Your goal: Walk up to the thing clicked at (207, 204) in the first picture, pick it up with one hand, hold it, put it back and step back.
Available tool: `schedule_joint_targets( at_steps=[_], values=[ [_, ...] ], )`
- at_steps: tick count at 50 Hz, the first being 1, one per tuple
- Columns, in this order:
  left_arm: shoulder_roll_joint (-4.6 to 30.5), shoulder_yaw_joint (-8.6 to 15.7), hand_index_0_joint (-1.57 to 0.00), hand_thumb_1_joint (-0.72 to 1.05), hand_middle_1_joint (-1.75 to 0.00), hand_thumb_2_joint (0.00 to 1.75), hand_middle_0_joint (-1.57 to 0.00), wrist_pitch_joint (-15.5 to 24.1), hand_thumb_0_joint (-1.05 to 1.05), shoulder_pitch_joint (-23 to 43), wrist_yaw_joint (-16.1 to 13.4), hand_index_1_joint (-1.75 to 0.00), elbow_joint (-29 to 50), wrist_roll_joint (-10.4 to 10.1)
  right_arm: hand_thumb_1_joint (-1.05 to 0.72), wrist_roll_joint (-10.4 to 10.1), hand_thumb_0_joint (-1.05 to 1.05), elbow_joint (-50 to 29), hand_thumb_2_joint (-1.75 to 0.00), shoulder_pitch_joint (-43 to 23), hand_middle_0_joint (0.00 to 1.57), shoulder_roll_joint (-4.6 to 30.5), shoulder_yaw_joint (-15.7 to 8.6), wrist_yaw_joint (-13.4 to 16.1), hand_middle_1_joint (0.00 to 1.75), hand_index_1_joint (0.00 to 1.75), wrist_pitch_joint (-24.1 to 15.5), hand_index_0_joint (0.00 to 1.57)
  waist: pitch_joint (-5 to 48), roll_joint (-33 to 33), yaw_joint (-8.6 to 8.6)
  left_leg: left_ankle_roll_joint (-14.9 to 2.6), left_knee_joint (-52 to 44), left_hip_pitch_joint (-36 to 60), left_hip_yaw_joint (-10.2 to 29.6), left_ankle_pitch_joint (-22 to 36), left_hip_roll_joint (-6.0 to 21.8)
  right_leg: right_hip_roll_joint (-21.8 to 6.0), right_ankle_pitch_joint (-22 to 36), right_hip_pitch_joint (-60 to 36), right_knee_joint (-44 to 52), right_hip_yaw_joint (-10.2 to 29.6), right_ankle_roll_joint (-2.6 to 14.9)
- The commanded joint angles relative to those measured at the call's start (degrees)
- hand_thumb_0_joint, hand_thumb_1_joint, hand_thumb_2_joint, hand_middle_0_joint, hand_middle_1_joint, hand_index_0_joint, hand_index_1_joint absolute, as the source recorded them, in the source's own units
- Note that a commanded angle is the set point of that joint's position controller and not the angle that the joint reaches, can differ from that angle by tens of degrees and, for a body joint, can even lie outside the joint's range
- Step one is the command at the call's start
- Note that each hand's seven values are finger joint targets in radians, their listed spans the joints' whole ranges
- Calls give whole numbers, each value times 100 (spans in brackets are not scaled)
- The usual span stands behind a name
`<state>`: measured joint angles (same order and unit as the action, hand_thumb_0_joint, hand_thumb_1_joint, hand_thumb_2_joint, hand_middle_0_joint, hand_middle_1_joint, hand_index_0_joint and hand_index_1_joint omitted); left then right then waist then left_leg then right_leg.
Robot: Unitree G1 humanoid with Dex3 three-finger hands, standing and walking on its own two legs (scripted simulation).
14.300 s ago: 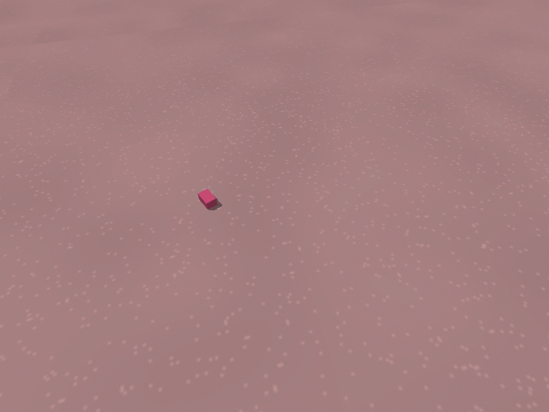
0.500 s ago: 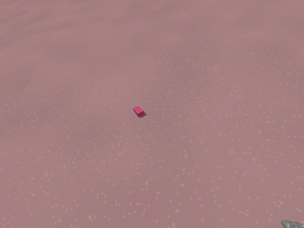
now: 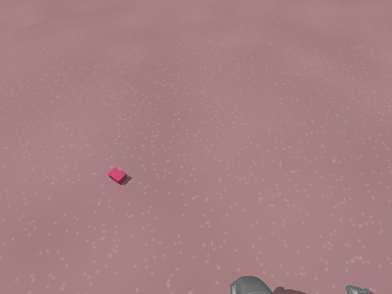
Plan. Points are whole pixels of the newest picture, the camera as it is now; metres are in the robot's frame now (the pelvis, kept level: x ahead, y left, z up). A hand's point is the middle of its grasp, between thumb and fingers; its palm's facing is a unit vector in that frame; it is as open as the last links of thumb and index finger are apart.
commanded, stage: walk up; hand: left
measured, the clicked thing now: (117, 176) +0.86 +0.44 -0.74
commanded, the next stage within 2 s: none
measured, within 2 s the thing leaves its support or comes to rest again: neither
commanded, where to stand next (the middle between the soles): +0.40 +0.50 m, yaw -40 degrees
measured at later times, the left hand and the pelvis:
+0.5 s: hand out of the picture +0.27 +0.48 -0.13, palm faces -0.22 -0.77 -0.59, open 7.4 cm; pelvis +0.15 +0.18 -0.03, yaw -13 degrees
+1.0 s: hand out of the picture +0.45 +0.63 -0.13, palm faces -0.32 -0.73 -0.60, open 7.4 cm; pelvis +0.26 +0.37 -0.03, yaw -24 degrees
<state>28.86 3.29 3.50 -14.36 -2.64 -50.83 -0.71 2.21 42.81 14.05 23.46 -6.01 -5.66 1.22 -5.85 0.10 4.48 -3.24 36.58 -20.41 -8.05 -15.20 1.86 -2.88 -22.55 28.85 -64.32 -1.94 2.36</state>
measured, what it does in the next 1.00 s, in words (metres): steps to the left, turning right: right foot, then left foot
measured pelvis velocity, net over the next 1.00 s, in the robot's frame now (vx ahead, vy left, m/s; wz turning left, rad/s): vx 0.26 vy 0.37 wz -0.41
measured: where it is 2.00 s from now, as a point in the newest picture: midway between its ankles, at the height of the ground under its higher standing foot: (80, 263)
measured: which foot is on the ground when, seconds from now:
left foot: down 0.00-0.20, up 0.22-0.52, down 0.54-0.88, up 0.90-1.00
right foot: up 0.00-0.18, down 0.20-0.56, up 0.58-0.86, down 0.88-1.00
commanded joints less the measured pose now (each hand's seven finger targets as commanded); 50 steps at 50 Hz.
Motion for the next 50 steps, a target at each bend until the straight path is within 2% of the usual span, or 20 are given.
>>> schedule_joint_targets(
  at_steps=[1,6,8,9,10,11,17,24,26,27,28,29,31,38,40,42,43,44,45,50],
  values=[
    [807,237,-20,90,-30,90,-20,63,0,-508,-110,-30,192,-1,-90,155,0,-553,-90,326,20,1228,-401,141,30,30,-177,20,570,1003,147,-863,-1611,1376,1515,1175,1470,-191,-86,466,1258,-111,-140],
    [718,355,-20,90,-30,90,-20,42,0,-923,-190,-30,176,-6,-90,211,0,-935,-90,-195,20,1095,-335,126,30,30,-20,20,612,634,-246,-258,-992,356,662,1467,1234,0,919,-1147,2335,-295,49],
    [1049,578,-20,90,-30,90,-20,58,0,-1926,-300,-30,5,52,-90,176,0,-1203,-90,-639,20,1015,-266,108,30,30,-11,20,978,-49,-958,350,623,-996,-89,1749,800,-3,1509,-3235,3297,-188,288],
    [1370,713,-20,90,-30,90,-20,64,0,-2263,-388,-30,7,105,-90,172,0,-1218,-90,-407,20,771,-188,131,30,30,-6,20,1073,-1103,-1182,647,2228,-2417,0,-909,258,-874,801,-4149,3780,1510,827],
    [1672,732,-20,90,-30,90,-20,66,0,-1879,-440,-30,352,100,-90,256,0,-1174,-90,104,20,866,-187,179,30,30,83,20,1065,-917,-813,872,3360,-2952,827,-1975,216,-2262,-489,-3640,4285,3609,1341],
    [1762,710,-20,90,-30,90,-20,53,0,-1046,-507,-30,652,-13,-90,217,0,-1122,-90,233,20,1463,-407,202,30,30,208,20,847,-345,-552,973,4399,-2714,1708,-1882,378,-2869,-1078,-2685,4695,4633,1912],
    [1490,618,-20,90,-30,90,-20,254,0,-459,-438,-30,768,170,-90,163,0,-674,-90,488,20,1411,-395,73,30,30,313,20,338,-315,-104,442,3490,-1571,1420,-734,614,-1051,-86,-593,3877,1719,926],
    [2002,796,-20,90,-30,90,-20,260,0,-676,-461,-30,746,313,-90,184,0,-967,-90,10,20,1428,-464,16,30,30,277,20,561,-959,-264,307,2222,-1108,925,-1333,550,-1014,-146,-201,3221,1960,1026],
    [1927,735,-20,90,-30,90,-20,229,0,-67,-494,-30,798,279,-90,186,0,-759,-90,867,20,1422,-558,46,30,30,218,20,818,-832,386,326,1249,226,624,-884,376,-926,432,527,2409,1553,749],
    [1482,588,-20,90,-30,90,-20,176,0,32,-522,-30,811,297,-90,251,0,-477,-90,1574,20,1522,-661,90,30,30,169,20,964,23,794,360,531,1246,698,-1104,136,-459,472,1259,1011,959,410],
    [649,331,-20,90,-30,90,-20,148,0,-141,-540,-30,848,265,-90,318,0,-463,-90,1764,20,2097,-772,148,30,30,108,20,621,2391,918,291,-1149,1418,2731,-1877,1312,742,-1191,2542,-852,91,46],
    [859,317,-20,90,-30,90,-20,167,0,23,-648,-30,869,187,-90,112,0,-571,-90,998,20,2656,-810,212,30,30,51,20,364,2960,502,-343,-2246,877,4658,-1844,2019,670,-1492,2801,-1604,537,189],
    [1226,362,-20,90,-30,90,-20,169,0,-241,-598,-30,359,85,-90,120,0,-790,-90,297,20,1994,-626,287,30,30,50,20,20,1015,149,-287,-1675,460,3495,-1326,1843,211,-457,2414,-1600,546,90],
    [782,293,-20,90,-30,90,-20,115,0,-864,-434,-30,165,-43,-90,252,0,-813,-90,319,20,1270,-320,335,30,30,52,20,417,1272,-17,-643,-497,1096,1305,2949,1316,79,-215,543,940,-279,2],
    [745,343,-20,90,-30,90,-20,107,0,-1301,-460,-30,169,-42,-90,261,0,-1014,-90,0,20,1230,-296,321,30,30,125,20,545,1121,-303,-503,-190,572,1124,2874,1293,56,300,-450,1724,-237,116],
    [1025,560,-20,90,-30,90,-20,119,0,-2331,-545,-30,-2,16,-90,183,0,-1296,-90,-490,20,1103,-228,267,30,30,167,20,902,215,-1052,45,1201,-670,512,2293,854,27,1521,-2554,3064,-30,250],
    [1405,708,-20,90,-30,90,-20,109,0,-2555,-623,-30,104,114,-90,137,0,-1313,-90,-102,20,860,-156,273,30,30,166,20,1079,-654,-1187,452,2460,-1785,533,313,392,-721,1206,-3504,3553,1500,692],
    [1663,742,-20,90,-30,90,-20,101,0,-2187,-668,-30,456,163,-90,151,0,-1284,-90,264,20,912,-171,307,30,30,226,20,1369,-808,-881,745,3790,-2504,967,-2003,129,-2232,947,-3560,3871,3594,1368],
    [1677,704,-20,90,-30,90,-20,99,0,-1426,-709,-30,771,92,-90,172,0,-1243,-90,345,20,1377,-348,388,30,30,349,20,1268,25,-663,809,4751,-2349,1761,-2126,393,-2887,526,-2563,4152,4382,1994],
    [1535,625,-20,90,-30,90,-20,214,0,-476,-608,-30,879,232,-90,177,0,-848,-90,426,20,1517,-415,221,30,30,391,20,247,-306,-205,356,4437,-1589,1608,-963,648,-1350,-499,-208,3752,2035,1118]
  ],
)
